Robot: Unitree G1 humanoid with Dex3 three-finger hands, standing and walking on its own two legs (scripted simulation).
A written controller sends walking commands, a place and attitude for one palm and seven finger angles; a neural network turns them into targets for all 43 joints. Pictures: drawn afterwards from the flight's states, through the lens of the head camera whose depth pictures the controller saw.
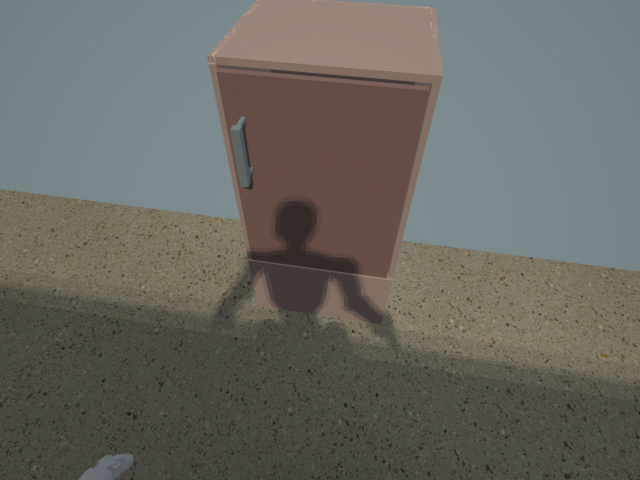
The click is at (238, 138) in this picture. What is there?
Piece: cupboard door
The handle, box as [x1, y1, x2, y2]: [230, 117, 252, 186]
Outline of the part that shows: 241,117 235,125 232,125 230,132 240,185 248,186 250,182 249,177 252,172 252,167 247,166 242,134 242,126 245,121 245,117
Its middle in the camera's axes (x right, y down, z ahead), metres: -0.18 -0.19 +0.87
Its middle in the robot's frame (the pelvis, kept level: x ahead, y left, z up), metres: +0.78 +0.22 -0.04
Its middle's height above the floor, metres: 0.73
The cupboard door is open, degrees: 0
